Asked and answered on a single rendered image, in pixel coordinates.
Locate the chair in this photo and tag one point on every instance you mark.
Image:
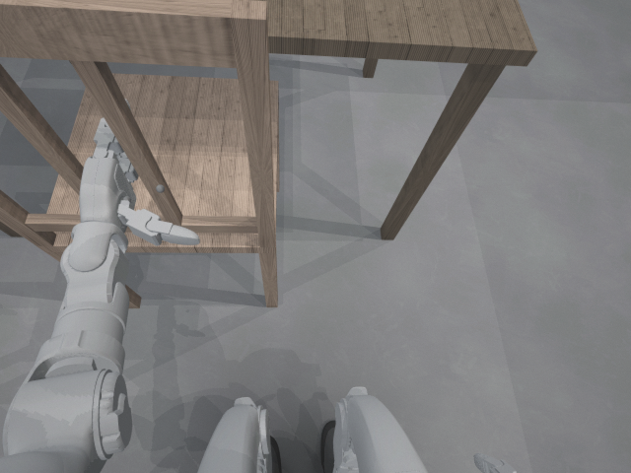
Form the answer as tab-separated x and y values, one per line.
213	143

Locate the right robot hand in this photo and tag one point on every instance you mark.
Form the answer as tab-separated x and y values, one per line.
487	464

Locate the robot left forearm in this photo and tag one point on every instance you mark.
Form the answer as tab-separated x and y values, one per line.
91	322

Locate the left robot hand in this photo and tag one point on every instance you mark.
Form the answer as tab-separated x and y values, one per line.
106	180

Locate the robot shin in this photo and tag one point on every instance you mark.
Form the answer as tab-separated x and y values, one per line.
263	465
346	461

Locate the table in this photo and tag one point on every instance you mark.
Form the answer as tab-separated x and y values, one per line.
486	34

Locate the robot right shin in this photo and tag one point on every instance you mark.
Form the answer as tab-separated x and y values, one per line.
346	461

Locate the robot left shin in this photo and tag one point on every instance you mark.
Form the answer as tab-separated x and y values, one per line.
263	465

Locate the robot left upper arm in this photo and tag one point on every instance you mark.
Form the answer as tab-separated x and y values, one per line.
71	423

